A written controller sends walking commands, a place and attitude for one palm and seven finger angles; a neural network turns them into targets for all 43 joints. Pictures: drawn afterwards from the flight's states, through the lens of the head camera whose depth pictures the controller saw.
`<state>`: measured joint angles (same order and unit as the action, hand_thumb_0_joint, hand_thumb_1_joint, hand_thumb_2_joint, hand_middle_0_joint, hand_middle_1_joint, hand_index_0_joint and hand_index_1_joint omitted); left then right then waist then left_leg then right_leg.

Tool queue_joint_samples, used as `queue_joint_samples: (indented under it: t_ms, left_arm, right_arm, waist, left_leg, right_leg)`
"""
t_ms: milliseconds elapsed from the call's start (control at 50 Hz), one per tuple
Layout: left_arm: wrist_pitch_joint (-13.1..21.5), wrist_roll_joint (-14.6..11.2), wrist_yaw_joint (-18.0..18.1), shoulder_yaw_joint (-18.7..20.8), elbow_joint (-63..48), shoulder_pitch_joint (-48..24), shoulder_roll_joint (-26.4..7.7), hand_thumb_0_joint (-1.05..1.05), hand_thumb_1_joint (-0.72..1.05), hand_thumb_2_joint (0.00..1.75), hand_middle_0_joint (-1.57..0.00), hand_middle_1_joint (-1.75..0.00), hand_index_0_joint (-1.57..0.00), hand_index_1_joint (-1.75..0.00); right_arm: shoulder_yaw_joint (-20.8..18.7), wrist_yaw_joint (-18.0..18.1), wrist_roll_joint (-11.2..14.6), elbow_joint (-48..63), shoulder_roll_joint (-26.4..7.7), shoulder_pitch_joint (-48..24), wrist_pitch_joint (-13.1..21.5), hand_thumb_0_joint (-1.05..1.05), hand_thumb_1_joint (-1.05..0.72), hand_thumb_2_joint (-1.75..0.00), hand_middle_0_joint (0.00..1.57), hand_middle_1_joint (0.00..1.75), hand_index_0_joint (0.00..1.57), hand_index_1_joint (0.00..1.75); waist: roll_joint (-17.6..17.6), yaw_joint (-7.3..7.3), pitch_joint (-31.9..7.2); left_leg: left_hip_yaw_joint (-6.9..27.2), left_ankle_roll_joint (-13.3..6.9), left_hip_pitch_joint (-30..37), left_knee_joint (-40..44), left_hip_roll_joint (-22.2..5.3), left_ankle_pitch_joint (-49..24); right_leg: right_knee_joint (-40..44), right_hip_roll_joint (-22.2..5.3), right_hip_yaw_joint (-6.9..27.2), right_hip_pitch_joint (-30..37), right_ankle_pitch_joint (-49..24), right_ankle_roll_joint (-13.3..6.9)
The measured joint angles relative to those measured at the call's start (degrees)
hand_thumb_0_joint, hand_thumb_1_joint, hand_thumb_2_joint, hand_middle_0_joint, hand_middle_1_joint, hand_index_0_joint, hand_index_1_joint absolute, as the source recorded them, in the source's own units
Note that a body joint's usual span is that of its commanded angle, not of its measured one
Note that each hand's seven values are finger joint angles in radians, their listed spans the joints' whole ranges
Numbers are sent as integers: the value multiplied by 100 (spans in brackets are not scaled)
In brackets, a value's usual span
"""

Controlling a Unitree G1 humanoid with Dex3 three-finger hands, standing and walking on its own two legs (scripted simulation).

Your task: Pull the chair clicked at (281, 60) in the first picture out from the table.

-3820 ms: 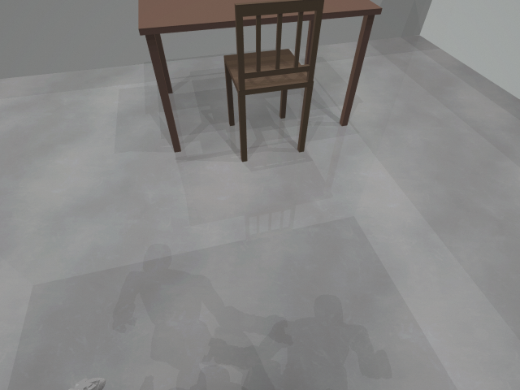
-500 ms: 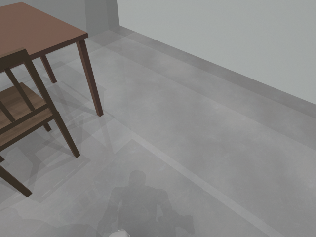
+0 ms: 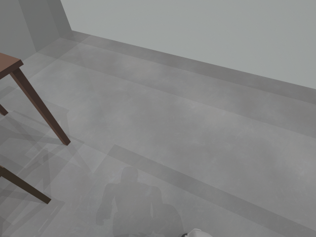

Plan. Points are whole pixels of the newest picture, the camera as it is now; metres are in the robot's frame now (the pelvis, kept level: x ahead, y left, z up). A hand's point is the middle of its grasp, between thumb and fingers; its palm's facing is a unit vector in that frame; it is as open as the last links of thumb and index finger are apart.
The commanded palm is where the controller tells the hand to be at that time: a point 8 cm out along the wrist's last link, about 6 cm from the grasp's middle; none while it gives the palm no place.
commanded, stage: turn to face it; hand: left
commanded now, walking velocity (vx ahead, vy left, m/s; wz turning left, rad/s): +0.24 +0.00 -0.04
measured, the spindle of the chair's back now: out of the picture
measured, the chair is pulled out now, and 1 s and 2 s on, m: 0.00 0.00 0.00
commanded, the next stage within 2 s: take the last steps up to it in 1.92 s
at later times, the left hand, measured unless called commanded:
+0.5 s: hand out of the picture +0.15 +0.21 -0.19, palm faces +0.23 -0.96 -0.16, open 7.3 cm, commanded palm none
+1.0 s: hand (94, 234) +0.16 +0.19 -0.14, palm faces +0.47 -0.83 -0.29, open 7.4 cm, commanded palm none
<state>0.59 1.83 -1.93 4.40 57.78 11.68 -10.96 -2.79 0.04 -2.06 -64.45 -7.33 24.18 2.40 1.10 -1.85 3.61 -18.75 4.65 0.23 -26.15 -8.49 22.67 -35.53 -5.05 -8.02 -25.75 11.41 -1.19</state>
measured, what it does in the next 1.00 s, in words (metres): walks ahead, turning left: right foot, then left foot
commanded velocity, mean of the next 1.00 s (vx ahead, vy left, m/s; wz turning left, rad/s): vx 0.00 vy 0.00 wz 0.58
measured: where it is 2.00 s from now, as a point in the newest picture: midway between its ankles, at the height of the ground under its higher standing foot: outside the picture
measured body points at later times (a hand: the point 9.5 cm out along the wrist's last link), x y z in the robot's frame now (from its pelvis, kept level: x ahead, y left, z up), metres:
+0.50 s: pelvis +0.12 +0.01 -0.01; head +0.14 +0.05 +0.44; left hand +0.14 +0.26 -0.17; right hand +0.25 -0.22 -0.13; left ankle +0.17 +0.10 -0.73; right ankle +0.11 -0.12 -0.69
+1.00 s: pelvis +0.15 -0.04 +0.00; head +0.19 -0.05 +0.45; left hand +0.13 +0.23 -0.11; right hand +0.33 -0.25 -0.15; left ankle +0.14 +0.08 -0.68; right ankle +0.21 -0.15 -0.73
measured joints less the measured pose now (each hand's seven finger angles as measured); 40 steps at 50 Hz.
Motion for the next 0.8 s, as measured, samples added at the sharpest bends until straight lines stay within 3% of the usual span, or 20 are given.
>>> queue_joint_samples:
  t_ms: [20,80,140,260,380,420,440,480,520,560,660,800]
  left_arm:
    - [94,10,1,-6,-45,-21,-58,1,92,90,-20,-30,-19,-29]
    - [285,-56,96,-36,-50,-173,1,1,92,90,-20,-30,-19,-29]
    - [292,-69,193,-131,14,-155,136,1,92,90,-20,-30,-19,-29]
    - [245,-56,325,-203,133,-105,141,0,96,90,-20,-30,-20,-30]
    - [79,-47,296,-200,39,-115,72,0,94,90,-20,-30,-20,-30]
    - [6,-66,280,-180,-18,-49,48,1,93,90,-20,-30,-20,-30]
    - [-49,-92,269,-159,-41,-38,17,1,93,90,-20,-30,-20,-30]
    - [-186,-98,275,-128,-89,-43,-48,1,92,90,-20,-30,-20,-30]
    - [-272,-83,260,-91,-107,-78,-101,1,92,90,-20,-30,-20,-29]
    - [-288,-69,232,-52,-156,-114,-154,1,92,90,-20,-30,-20,-29]
    - [-303,-76,233,-4,-344,-132,-255,1,91,90,-20,-30,-20,-29]
    - [-333,-106,272,-1,-577,-277,-302,1,91,90,-20,-30,-19,-29]
  right_arm:
    - [3,-16,21,-30,22,88,-19,1,-91,-90,21,30,20,30]
    - [15,-31,91,-119,-71,-94,-168,1,-91,-90,21,30,20,30]
    - [-6,9,77,-34,-182,-426,-220,1,-91,-90,20,30,20,30]
    - [13,35,87,357,-204,-927,-237,1,-91,-90,20,30,19,30]
    - [12,-52,79,602,-298,-1207,-369,1,-93,-90,20,30,20,30]
    - [12,-93,63,741,-359,-1231,-366,1,-92,-90,20,30,20,30]
    - [-1,-97,43,807,-367,-1265,-348,1,-92,-90,20,30,20,30]
    - [9,-82,30,929,-372,-1355,-318,1,-92,-90,20,30,20,30]
    - [12,-46,34,1024,-375,-1394,-313,1,-91,-90,20,30,20,30]
    - [24,-16,38,1071,-372,-1408,-316,1,-91,-90,20,30,20,30]
    - [25,-21,58,1122,-380,-1384,-341,1,-91,-90,20,30,20,30]
    - [-59,-69,46,1154,-439,-1323,-428,1,-90,-90,21,30,20,30]
  waist:
    - [-42,-1,-12]
    - [93,52,116]
    - [151,28,66]
    - [64,-28,-151]
    - [-121,119,-90]
    - [-157,149,-78]
    - [-228,141,-60]
    - [-304,147,0]
    - [-292,128,20]
    - [-285,132,29]
    - [-181,142,-21]
    - [9,31,-32]
  left_leg:
    - [27,-19,-150,-525,-91,242]
    - [927,-229,-1222,-3092,-115,644]
    - [1325,-315,-2154,-4185,15,146]
    - [1336,-237,-2850,-2980,128,-366]
    - [1074,-249,-2508,-1667,250,-510]
    - [1064,-344,-2225,-1110,302,-972]
    - [1075,-532,-2270,-1173,396,-1001]
    - [1090,-832,-2352,-1328,518,-798]
    - [1157,-931,-2326,-1175,605,-784]
    - [1228,-903,-2230,-854,705,-960]
    - [1478,-927,-2038,-221,867,-1302]
    - [1979,-795,-2060,-96,991,-1441]
  right_leg:
    - [226,23,-14,160,-210,-104]
    - [-307,171,-88,137,46,-264]
    - [75,290,-173,530,180,-206]
    - [872,328,-476,1221,98,-176]
    - [595,143,-860,1536,546,21]
    - [172,27,-969,1480,851,130]
    - [-213,-80,-903,1335,1055,225]
    - [-1395,-56,-384,825,1857,362]
    - [-2384,34,27,341,1875,429]
    - [-2821,38,286,24,1530,487]
    - [-2537,2,608,-168,1160,597]
    - [-1515,157,735,178,1334,623]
